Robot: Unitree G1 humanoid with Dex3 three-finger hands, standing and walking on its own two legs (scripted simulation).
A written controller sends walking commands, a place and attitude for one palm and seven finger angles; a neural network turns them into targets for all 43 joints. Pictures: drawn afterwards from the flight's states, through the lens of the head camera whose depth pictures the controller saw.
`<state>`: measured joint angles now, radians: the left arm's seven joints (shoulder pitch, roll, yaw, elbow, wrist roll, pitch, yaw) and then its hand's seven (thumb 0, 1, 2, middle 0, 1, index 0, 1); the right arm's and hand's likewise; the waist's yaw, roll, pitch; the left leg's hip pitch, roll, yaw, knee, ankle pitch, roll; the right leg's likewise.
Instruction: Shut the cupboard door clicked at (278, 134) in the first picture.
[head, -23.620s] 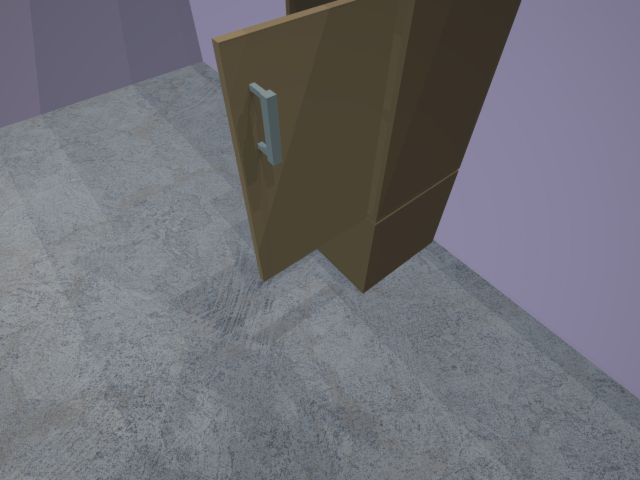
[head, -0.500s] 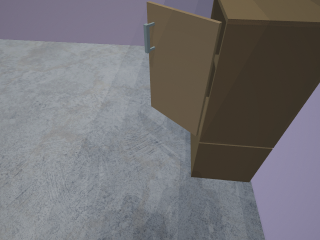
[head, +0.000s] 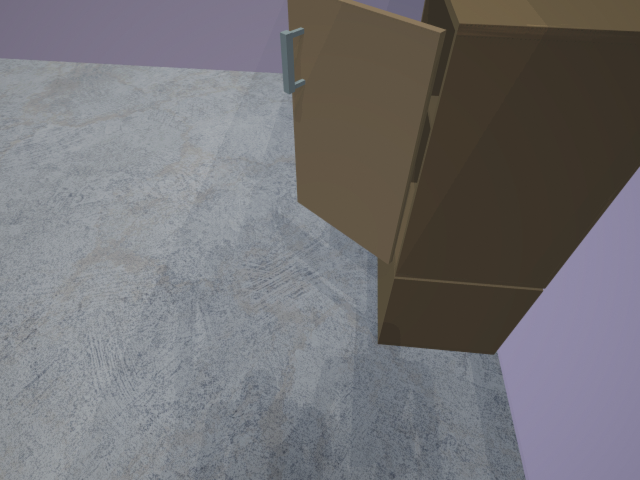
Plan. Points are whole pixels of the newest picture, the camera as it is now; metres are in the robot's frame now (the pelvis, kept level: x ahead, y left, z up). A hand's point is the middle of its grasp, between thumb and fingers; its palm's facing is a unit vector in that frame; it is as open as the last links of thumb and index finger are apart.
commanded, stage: look to check the result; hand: left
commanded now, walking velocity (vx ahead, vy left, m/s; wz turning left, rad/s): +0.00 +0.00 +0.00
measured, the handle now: (294, 61) +0.90 +0.11 +0.11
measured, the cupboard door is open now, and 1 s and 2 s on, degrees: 51 51 51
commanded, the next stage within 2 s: walk to a spot facing it in 0.30 s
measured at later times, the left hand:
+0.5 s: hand out of the picture +0.00 +0.18 -0.18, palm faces +0.04 -0.98 -0.21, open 7.4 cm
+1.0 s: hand out of the picture +0.03 +0.26 -0.17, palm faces +0.29 -0.92 -0.26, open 7.4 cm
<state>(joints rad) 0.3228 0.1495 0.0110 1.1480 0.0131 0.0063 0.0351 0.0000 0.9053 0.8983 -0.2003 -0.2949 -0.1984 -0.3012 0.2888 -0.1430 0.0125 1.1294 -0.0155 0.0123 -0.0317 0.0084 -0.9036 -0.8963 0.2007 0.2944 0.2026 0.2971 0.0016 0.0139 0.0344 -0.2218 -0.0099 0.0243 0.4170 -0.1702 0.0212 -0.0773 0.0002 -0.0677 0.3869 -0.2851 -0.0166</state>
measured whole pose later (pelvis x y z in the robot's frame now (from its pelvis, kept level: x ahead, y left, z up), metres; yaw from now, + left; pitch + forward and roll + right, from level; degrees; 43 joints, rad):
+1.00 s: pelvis +0.00 +0.03 +0.00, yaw +17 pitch +2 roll -2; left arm 0.13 0.24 0.08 0.91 0.03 0.05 0.02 0.00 0.90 0.90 -0.20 -0.29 -0.20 -0.30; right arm 0.23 -0.21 -0.04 0.95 -0.04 0.03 -0.01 0.01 -0.90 -0.90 0.20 0.29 0.20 0.30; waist -0.03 0.02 0.11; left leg -0.37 -0.04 -0.04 0.49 -0.16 0.06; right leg -0.46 -0.05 0.00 1.02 -0.42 0.05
